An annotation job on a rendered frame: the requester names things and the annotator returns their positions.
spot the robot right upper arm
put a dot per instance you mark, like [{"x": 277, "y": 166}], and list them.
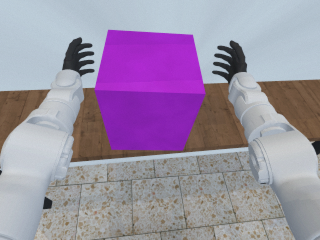
[{"x": 286, "y": 162}]

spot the left robot hand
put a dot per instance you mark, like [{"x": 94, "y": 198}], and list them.
[{"x": 72, "y": 57}]

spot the carton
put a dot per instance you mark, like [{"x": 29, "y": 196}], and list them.
[{"x": 149, "y": 89}]

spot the robot left forearm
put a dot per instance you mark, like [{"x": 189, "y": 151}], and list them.
[{"x": 59, "y": 109}]

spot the right robot hand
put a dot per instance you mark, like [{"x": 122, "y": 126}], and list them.
[{"x": 236, "y": 61}]

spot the robot left upper arm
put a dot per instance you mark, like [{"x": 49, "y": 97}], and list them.
[{"x": 35, "y": 156}]

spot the robot right forearm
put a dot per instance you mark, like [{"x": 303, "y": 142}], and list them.
[{"x": 257, "y": 116}]

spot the table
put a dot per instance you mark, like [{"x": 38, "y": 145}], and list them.
[{"x": 216, "y": 126}]

